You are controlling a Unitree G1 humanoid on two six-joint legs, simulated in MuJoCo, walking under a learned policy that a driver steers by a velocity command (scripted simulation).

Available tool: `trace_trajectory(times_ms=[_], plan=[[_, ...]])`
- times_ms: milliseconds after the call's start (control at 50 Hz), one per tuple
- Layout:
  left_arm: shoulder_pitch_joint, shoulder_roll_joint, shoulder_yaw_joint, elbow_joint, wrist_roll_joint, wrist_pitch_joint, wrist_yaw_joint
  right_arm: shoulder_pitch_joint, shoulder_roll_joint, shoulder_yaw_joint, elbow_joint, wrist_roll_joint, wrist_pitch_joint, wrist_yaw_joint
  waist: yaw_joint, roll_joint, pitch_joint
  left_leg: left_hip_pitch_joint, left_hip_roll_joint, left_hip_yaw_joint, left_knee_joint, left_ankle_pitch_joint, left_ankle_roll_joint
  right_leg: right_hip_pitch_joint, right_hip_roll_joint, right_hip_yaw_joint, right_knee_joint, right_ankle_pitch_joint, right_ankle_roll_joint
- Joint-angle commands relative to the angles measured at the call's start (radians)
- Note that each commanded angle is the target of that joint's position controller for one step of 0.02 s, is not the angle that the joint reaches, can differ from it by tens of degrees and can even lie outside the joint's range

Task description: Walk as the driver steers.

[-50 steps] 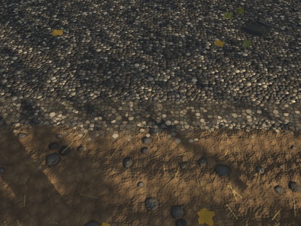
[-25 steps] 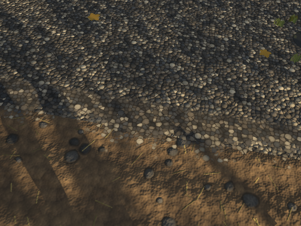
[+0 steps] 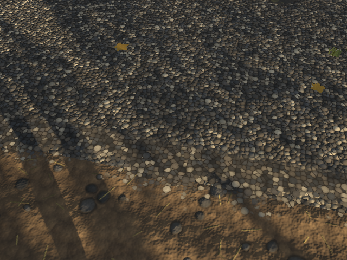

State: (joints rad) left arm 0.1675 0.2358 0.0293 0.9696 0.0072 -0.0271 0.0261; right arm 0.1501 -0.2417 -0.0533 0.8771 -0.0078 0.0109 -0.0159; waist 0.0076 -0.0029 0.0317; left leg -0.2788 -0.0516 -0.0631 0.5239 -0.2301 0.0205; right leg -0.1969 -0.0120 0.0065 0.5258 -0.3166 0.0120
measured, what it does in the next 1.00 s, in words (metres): stands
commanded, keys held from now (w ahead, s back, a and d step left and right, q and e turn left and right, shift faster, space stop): no key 0.24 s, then w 0.02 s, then no key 0.74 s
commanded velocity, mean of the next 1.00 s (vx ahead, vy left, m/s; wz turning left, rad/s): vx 0.01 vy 0.00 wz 0.01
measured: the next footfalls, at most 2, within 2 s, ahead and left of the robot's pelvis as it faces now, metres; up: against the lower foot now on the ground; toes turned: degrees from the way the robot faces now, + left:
right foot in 1.74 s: +0.47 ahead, -0.12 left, +0.00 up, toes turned -2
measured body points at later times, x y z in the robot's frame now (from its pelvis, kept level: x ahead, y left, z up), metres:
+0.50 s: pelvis +0.01 -0.01 +0.00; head +0.02 -0.01 +0.45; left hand +0.05 +0.25 -0.15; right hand +0.10 -0.26 -0.14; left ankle +0.03 +0.11 -0.73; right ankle -0.02 -0.13 -0.73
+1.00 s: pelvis +0.01 -0.01 +0.00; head +0.02 -0.01 +0.45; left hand +0.01 +0.23 -0.15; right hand +0.06 -0.27 -0.15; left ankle +0.03 +0.11 -0.73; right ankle -0.02 -0.13 -0.73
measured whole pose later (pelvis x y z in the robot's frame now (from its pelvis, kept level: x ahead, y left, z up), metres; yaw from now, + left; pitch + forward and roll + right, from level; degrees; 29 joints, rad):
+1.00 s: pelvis +0.01 -0.01 +0.00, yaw +0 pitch -1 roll +0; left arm 0.29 0.20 0.00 1.08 0.01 -0.02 0.03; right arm 0.15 -0.21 -0.03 1.12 0.00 0.01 -0.04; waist 0.00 0.00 0.04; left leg -0.24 -0.03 -0.07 0.50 -0.23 0.00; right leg -0.15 0.01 -0.01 0.49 -0.31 -0.01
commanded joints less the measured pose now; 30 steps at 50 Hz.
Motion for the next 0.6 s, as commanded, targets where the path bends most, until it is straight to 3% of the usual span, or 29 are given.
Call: trace_trajectory(times_ms=[20,240,260,280,320,400,600], plan=[[0.016,0.123,0.023,-0.025,-0.001,-0.004,0.002,-0.021,-0.099,-0.019,-0.031,0.002,-0.012,-0.006,0.007,0.016,-0.062,0.094,0.072,-0.070,-0.058,0.233,0.042,-0.034,-0.047,0.041,-0.090,0.170,-0.030],[0.023,0.114,0.015,0.022,0.000,0.002,0.003,-0.036,-0.106,-0.014,0.057,0.006,-0.010,-0.014,0.003,0.004,-0.039,0.109,0.073,-0.063,-0.072,0.211,0.036,-0.027,-0.029,0.028,-0.114,0.150,-0.026],[0.046,0.107,0.014,0.036,-0.001,0.004,0.003,-0.022,-0.098,-0.012,0.074,0.007,-0.009,-0.015,0.005,0.003,-0.057,0.113,0.059,-0.050,-0.075,0.097,0.038,-0.020,-0.020,0.020,-0.124,0.046,-0.029],[0.039,0.104,0.012,0.037,-0.002,0.005,0.004,-0.035,-0.095,-0.010,0.076,0.008,-0.008,-0.015,0.002,-0.001,-0.019,0.094,0.056,-0.050,-0.080,0.057,0.035,-0.046,-0.020,0.024,-0.132,0.011,-0.031],[0.033,0.103,0.009,0.038,0.001,0.001,0.006,-0.045,-0.096,-0.007,0.087,0.005,-0.011,-0.016,0.000,0.000,0.008,0.081,0.060,-0.055,-0.085,0.087,0.033,-0.061,-0.020,0.026,-0.134,0.037,-0.030],[0.063,0.105,0.007,0.053,0.000,-0.005,0.006,-0.036,-0.096,-0.005,0.118,0.007,-0.018,-0.014,0.001,0.007,-0.024,0.108,0.063,-0.050,-0.071,0.204,0.034,-0.029,-0.017,0.019,-0.117,0.140,-0.023],[0.109,0.086,-0.003,0.077,0.000,0.001,0.008,-0.029,-0.089,0.001,0.171,0.010,-0.007,-0.016,-0.002,0.006,-0.016,0.112,0.060,-0.042,-0.078,0.202,0.029,-0.026,-0.013,0.014,-0.124,0.147,-0.024]])
Velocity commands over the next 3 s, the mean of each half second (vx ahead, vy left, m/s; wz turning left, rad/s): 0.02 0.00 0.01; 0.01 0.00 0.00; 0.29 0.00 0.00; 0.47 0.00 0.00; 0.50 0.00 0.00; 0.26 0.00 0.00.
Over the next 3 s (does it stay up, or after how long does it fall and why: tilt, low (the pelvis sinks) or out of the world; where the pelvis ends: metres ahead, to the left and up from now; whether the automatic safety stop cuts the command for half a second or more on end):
stays up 0.92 -0.02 0.00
